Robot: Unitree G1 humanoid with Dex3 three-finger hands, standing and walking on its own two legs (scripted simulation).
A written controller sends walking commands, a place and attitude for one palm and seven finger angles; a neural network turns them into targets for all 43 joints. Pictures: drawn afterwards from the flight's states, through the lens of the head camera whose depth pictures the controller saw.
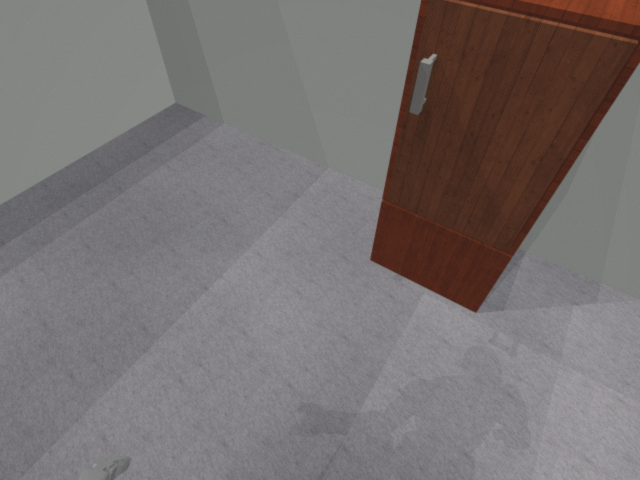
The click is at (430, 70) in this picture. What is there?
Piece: cupboard door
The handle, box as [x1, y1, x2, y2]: [409, 54, 436, 114]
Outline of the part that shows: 436,54 432,54 427,59 424,58 420,62 409,111 417,114 421,110 422,104 425,101 424,95 432,62 435,59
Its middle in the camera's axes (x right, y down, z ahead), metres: +0.24 -0.36 +0.91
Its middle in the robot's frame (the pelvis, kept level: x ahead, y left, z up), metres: +0.95 -0.20 +0.02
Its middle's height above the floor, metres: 0.79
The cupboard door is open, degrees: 0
